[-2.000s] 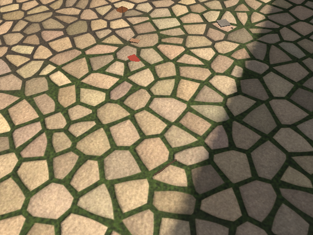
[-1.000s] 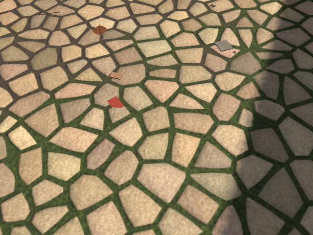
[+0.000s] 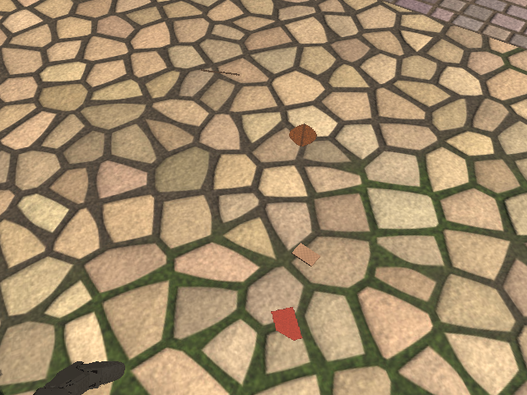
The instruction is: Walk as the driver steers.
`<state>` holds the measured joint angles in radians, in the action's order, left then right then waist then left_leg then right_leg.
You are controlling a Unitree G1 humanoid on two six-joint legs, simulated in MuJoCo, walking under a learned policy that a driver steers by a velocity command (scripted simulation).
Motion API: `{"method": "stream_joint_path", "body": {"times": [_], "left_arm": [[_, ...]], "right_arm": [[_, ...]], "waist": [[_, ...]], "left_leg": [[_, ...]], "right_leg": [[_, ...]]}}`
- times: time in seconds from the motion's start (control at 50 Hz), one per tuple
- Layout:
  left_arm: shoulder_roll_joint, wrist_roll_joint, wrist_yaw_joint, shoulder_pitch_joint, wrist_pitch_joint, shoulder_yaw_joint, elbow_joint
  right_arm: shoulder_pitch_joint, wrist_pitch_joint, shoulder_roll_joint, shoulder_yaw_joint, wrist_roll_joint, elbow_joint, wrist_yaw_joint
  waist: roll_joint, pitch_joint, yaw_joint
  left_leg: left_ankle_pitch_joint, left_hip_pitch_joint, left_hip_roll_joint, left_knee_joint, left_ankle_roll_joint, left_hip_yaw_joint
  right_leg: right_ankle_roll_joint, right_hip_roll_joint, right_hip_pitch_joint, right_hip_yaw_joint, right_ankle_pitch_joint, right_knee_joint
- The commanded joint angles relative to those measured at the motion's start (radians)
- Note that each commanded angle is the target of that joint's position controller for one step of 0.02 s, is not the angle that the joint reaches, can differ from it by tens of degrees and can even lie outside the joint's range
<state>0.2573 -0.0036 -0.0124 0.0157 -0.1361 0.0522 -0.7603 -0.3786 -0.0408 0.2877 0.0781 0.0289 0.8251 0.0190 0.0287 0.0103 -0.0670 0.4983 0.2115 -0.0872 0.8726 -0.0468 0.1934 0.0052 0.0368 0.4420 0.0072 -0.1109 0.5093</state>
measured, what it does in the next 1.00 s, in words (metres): walks ahead, turning right: left foot, then right foot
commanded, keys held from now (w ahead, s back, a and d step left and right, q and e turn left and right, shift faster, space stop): w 0.18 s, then e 0.82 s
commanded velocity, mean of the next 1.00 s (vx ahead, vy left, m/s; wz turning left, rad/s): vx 0.21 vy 0.00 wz -0.22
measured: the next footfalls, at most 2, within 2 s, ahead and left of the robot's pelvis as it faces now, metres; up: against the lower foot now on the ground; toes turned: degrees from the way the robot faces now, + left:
left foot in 0.40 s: +0.35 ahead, +0.15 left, +0.00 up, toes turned +1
right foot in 0.80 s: +0.28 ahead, -0.10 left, +0.00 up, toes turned -15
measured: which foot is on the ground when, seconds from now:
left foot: up 0.00-0.38, down 0.40-0.80, up 0.82-1.00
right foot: down 0.00-0.40, up 0.42-0.78, down 0.80-1.00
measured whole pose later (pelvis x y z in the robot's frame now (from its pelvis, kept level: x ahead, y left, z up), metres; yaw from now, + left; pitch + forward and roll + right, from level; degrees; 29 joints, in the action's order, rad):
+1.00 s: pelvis +0.25 +0.00 +0.02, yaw -18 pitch +3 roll +3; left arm 0.30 0.00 0.02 0.22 0.02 0.07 -0.69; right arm -0.10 0.02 0.32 0.10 -0.01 0.80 0.05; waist 0.03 0.03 0.01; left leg 0.36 0.58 0.00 1.07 0.05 0.03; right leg 0.05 0.02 0.32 0.05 -0.20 0.47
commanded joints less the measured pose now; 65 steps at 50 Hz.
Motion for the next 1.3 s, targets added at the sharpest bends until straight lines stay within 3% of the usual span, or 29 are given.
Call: {"method": "stream_joint_path", "body": {"times": [0.02, 0.04, 0.08, 0.16, 0.24, 0.32, 0.38, 0.4, 0.42, 0.44, 0.46, 0.48, 0.5, 0.54, 0.6, 0.7, 0.76, 0.78, 0.8, 0.82, 0.84, 0.86, 0.9, 0.96, 1.06, 1.2, 1.26, 1.28, 1.3], "left_arm": [[0.134, 0.009, 0.008, 0.258, 0.019, 0.045, 0.003], [0.122, -0.002, 0.004, 0.213, 0.024, 0.038, -0.001], [0.1, -0.015, -0.002, 0.179, 0.021, 0.027, -0.015], [0.143, 0.003, -0.007, 0.195, 0.008, 0.041, -0.05], [0.164, 0.018, 0.002, 0.223, 0.031, 0.042, -0.074], [0.191, 0.032, 0.008, 0.308, 0.059, 0.044, -0.114], [0.178, 0.036, 0.015, 0.275, 0.065, 0.038, -0.102], [0.13, 0.013, 0.016, 0.271, 0.058, 0.021, -0.071], [0.04, 0.002, 0.016, 0.42, 0.056, -0.007, -0.079], [0.106, 0.021, 0.016, 0.473, 0.064, 0.004, -0.093], [0.162, 0.043, 0.019, 0.402, 0.078, 0.023, -0.074], [0.158, 0.041, 0.031, 0.341, 0.098, 0.027, -0.066], [0.152, 0.03, 0.042, 0.325, 0.123, 0.034, -0.066], [0.118, 0.022, 0.053, 0.344, 0.167, 0.034, -0.052], [0.095, 0.013, 0.051, 0.321, 0.183, 0.035, -0.018], [0.118, 0.012, 0.018, 0.234, 0.192, 0.041, 0.044], [0.126, 0.008, 0.001, 0.257, 0.196, 0.052, 0.05], [0.143, 0.002, 0.004, 0.279, 0.195, 0.062, 0.043], [0.211, -0.001, 0.016, 0.297, 0.193, 0.081, 0.05], [0.308, -0.001, 0.033, 0.275, 0.191, 0.092, 0.094], [0.308, -0.036, 0.021, 0.298, 0.167, 0.089, 0.104], [0.289, -0.038, 0.015, 0.263, 0.145, 0.084, 0.107], [0.221, 0.003, 0.025, 0.159, 0.134, 0.066, 0.129], [0.195, 0.002, 0.042, 0.151, 0.139, 0.052, 0.145], [0.222, 0.012, 0.056, 0.186, 0.149, 0.065, 0.154], [0.232, 0.017, 0.041, 0.152, 0.169, 0.073, 0.186], [0.213, 0.034, 0.047, 0.112, 0.18, 0.068, 0.205], [0.169, 0.026, 0.047, 0.142, 0.18, 0.056, 0.211], [0.138, 0.029, 0.043, 0.19, 0.172, 0.051, 0.232]], "right_arm": [[0.027, -0.018, 0.146, 0.019, 0.007, -0.108, -0.001], [0.071, -0.017, 0.127, 0.018, -0.005, -0.12, -0.001], [0.071, -0.013, 0.083, 0.016, -0.008, -0.125, -0.009], [0.115, -0.009, 0.036, -0.001, -0.016, -0.15, -0.013], [0.249, -0.034, 0.01, -0.021, -0.032, -0.182, -0.026], [0.32, -0.043, 0.04, -0.012, -0.026, -0.206, -0.038], [0.189, -0.048, 0.116, 0.019, -0.047, -0.165, -0.027], [0.093, -0.045, 0.192, 0.038, -0.066, -0.159, -0.013], [0.066, -0.023, 0.232, 0.041, -0.083, -0.174, -0.002], [0.056, -0.003, 0.189, 0.029, -0.064, -0.187, -0.005], [0.093, 0.007, 0.157, 0.024, -0.045, -0.182, -0.009], [0.151, 0.009, 0.119, 0.012, -0.035, -0.18, -0.007], [0.208, 0.013, 0.091, 0.002, -0.034, -0.177, -0.005], [0.29, 0.013, 0.1, 0.008, -0.054, -0.17, -0.004], [0.33, 0.003, 0.112, 0.017, -0.059, -0.157, 0.003], [0.332, 0.016, 0.147, 0.03, -0.034, -0.125, 0.014], [0.336, 0.032, 0.161, 0.036, -0.01, -0.105, 0.014], [0.304, 0.038, 0.138, 0.032, -0.008, -0.087, 0.013], [0.255, 0.045, 0.094, 0.022, -0.02, -0.071, 0.009], [0.259, 0.048, 0.059, 0.009, -0.061, -0.11, 0.005], [0.358, 0.044, 0.1, 0.023, -0.053, -0.138, 0.014], [0.371, 0.046, 0.124, 0.033, -0.03, -0.137, 0.02], [0.318, 0.054, 0.133, 0.044, -0.037, -0.095, 0.036], [0.286, 0.046, 0.116, 0.046, -0.038, -0.087, 0.034], [0.331, 0.033, 0.081, 0.029, -0.03, -0.104, 0.023], [0.303, 0.009, 0.106, 0.031, -0.016, -0.107, -0.006], [0.215, -0.002, 0.126, 0.041, -0.02, -0.086, -0.017], [0.187, 0.002, 0.185, 0.055, -0.036, -0.088, -0.012], [0.219, 0.017, 0.265, 0.069, -0.056, -0.09, -0.006]], "waist": [[-0.143, -0.148, 0.154], [-0.087, -0.065, 0.13], [-0.118, -0.008, 0.085], [-0.117, 0.005, 0.069], [-0.094, 0.016, 0.099], [-0.129, -0.024, 0.114], [-0.121, -0.1, 0.027], [-0.031, -0.21, -0.005], [0.209, -0.352, 0.03], [0.207, -0.458, 0.013], [0.161, -0.379, 0.011], [0.109, -0.272, 0.027], [0.099, -0.195, 0.051], [0.134, -0.116, 0.101], [0.117, -0.106, 0.116], [0.114, -0.121, 0.095], [0.09, -0.11, 0.119], [0.052, -0.101, 0.119], [-0.13, -0.065, 0.103], [-0.401, -0.027, 0.065], [-0.305, -0.08, 0.142], [-0.217, -0.063, 0.118], [-0.148, -0.063, 0.07], [-0.148, -0.106, 0.052], [-0.162, -0.106, 0.084], [-0.192, -0.107, 0.086], [-0.169, -0.121, 0.032], [-0.052, -0.15, 0.047], [0.239, -0.104, 0.112]], "left_leg": [[-0.023, 0.589, 0.11, 0.423, 0.018, -0.036], [-0.089, 0.557, 0.137, 0.384, 0.02, -0.055], [-0.149, 0.473, 0.179, 0.304, 0.014, -0.058], [-0.245, 0.471, 0.2, 0.124, 0.03, -0.093], [-0.444, 0.352, 0.166, -0.171, 0.047, -0.18], [-0.515, 0.253, 0.1, -0.325, 0.042, -0.173], [-0.672, -0.017, 0.101, -0.465, -0.012, -0.17], [-1.036, -0.242, 0.253, -0.394, -0.066, -0.056], [-1.363, -0.515, 0.545, -0.324, -0.235, 0.187], [-1.296, -0.503, 0.575, -0.336, -0.291, 0.245], [-1.049, -0.424, 0.518, -0.4, -0.275, 0.181], [-0.864, -0.313, 0.458, -0.446, -0.229, 0.113], [-0.724, -0.187, 0.425, -0.495, -0.2, 0.058], [-0.59, 0.045, 0.382, -0.584, -0.185, -0.048], [-0.54, 0.112, 0.386, -0.622, -0.191, -0.133], [-0.483, 0.061, 0.424, -0.61, -0.173, -0.181], [-0.387, 0.053, 0.41, -0.525, -0.109, -0.222], [-0.305, 0.086, 0.374, -0.451, -0.058, -0.255], [-0.172, 0.191, 0.282, -0.244, 0.032, -0.351], [0.163, 0.46, 0.127, 0.063, 0.13, -0.379], [0.181, 0.497, 0.087, 0.22, 0.114, -0.201], [0.088, 0.505, 0.106, 0.271, 0.092, -0.155], [-0.062, 0.5, 0.129, 0.256, 0.084, -0.13], [-0.16, 0.429, 0.1, 0.254, 0.099, -0.13], [-0.187, 0.393, 0.079, -0.006, 0.127, -0.108], [-0.138, 0.21, 0.043, -0.244, 0.111, -0.102], [-0.363, 0.004, 0.075, -0.524, 0.071, -0.111], [-0.437, -0.128, 0.238, -0.546, 0.01, 0.013], [-0.65, -0.174, 0.426, -0.562, -0.143, 0.243]], "right_leg": [[0.196, -0.404, -0.633, 0.546, -0.323, -0.209], [0.185, -0.361, -0.492, 0.447, -0.227, -0.244], [0.186, -0.303, -0.335, 0.322, -0.104, -0.3], [0.225, -0.292, -0.297, 0.19, 0.065, -0.37], [0.185, -0.215, -0.264, 0.046, 0.404, -0.325], [0.148, -0.226, -0.339, 0.078, 0.435, -0.218], [0.073, -0.172, -0.299, 0.095, 0.379, -0.032], [0.024, -0.103, -0.168, 0.055, 0.145, 0.168], [-0.044, -0.003, 0.105, -0.003, -0.52, 0.504], [-0.054, -0.022, 0.136, 0.098, -0.668, 0.676], [-0.062, -0.056, 0.217, 0.075, -0.6, 0.739], [-0.07, -0.088, 0.253, 0.047, -0.53, 0.727], [-0.084, -0.109, 0.23, 0.045, -0.476, 0.695], [-0.099, -0.108, 0.089, 0.014, -0.386, 0.644], [-0.076, -0.116, 0.012, -0.004, -0.287, 0.517], [-0.028, -0.115, -0.074, -0.03, -0.205, 0.314], [0.023, -0.076, -0.181, -0.08, -0.13, 0.115], [0.053, -0.055, -0.242, -0.069, -0.087, 0.041], [0.112, -0.159, -0.304, 0.11, 0.09, -0.112], [0.263, -0.385, -0.382, 0.443, 0.362, -0.152], [0.356, -0.42, -0.304, 0.514, 0.245, -0.21], [0.311, -0.366, -0.287, 0.44, 0.152, -0.22], [0.212, -0.294, -0.278, 0.342, 0.092, -0.199], [0.205, -0.248, -0.272, 0.298, 0.171, -0.185], [0.211, -0.227, -0.332, 0.341, 0.119, -0.16], [0.219, -0.206, -0.29, 0.479, 0.191, -0.115], [0.145, -0.136, -0.231, 0.471, 0.136, -0.041], [0.091, -0.069, -0.113, 0.395, -0.083, 0.088], [0.027, 0.107, 0.112, 0.18, -0.454, 0.263]]}}
Over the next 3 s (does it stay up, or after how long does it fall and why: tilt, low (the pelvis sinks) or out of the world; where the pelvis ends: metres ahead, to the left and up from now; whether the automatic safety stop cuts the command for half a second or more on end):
stays up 0.67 -0.25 0.02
